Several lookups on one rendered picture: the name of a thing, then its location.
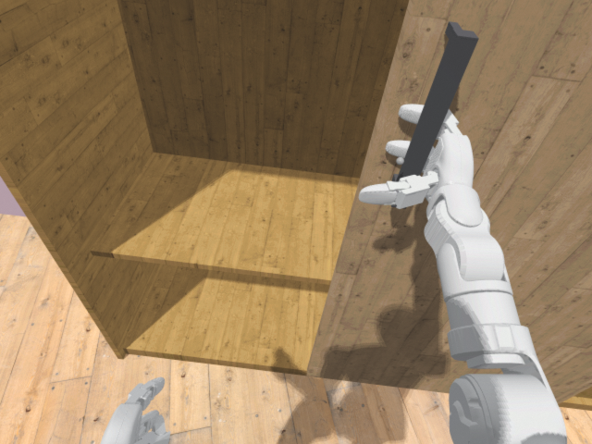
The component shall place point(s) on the robot right hand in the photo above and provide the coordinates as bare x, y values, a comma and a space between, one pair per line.
451, 162

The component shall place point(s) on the right robot forearm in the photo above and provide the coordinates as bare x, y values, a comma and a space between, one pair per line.
485, 329

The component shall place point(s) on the robot left hand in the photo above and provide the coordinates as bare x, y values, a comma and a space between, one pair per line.
127, 424

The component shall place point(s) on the right robot upper arm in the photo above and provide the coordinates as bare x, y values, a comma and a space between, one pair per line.
503, 409

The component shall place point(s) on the handle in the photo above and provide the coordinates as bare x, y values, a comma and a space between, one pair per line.
456, 57

